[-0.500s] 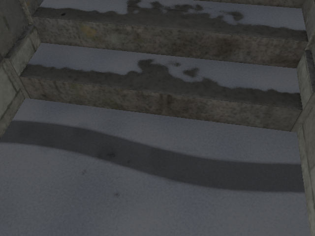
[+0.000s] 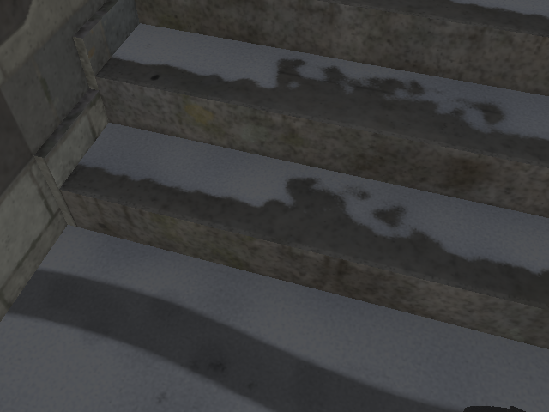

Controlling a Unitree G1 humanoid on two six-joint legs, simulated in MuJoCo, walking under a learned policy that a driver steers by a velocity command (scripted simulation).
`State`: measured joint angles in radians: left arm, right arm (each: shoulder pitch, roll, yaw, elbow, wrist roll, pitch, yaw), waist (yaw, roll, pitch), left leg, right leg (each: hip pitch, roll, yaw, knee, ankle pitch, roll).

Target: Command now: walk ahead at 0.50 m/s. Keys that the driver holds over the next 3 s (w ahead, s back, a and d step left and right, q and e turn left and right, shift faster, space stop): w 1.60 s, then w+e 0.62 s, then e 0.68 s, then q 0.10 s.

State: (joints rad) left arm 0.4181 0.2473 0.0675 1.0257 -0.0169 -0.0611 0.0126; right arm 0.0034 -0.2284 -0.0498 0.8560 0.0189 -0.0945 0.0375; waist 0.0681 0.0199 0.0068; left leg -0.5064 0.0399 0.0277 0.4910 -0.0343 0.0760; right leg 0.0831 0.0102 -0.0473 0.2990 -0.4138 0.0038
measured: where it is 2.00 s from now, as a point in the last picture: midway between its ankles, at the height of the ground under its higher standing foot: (311, 181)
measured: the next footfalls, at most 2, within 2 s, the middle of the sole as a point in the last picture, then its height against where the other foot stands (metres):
right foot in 0.56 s outside the picture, level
left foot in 1.08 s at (267, 327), level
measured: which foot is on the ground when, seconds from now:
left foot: down 0.00-0.56, up 0.58-1.00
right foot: down 0.00-0.02, up 0.04-0.54, down 0.56-1.00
